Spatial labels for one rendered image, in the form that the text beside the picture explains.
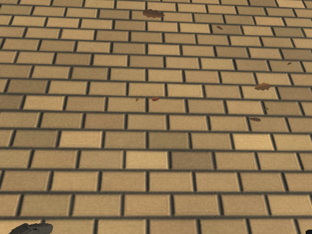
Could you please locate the robot left hand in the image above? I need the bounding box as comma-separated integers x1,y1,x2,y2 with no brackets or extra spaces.
9,223,54,234

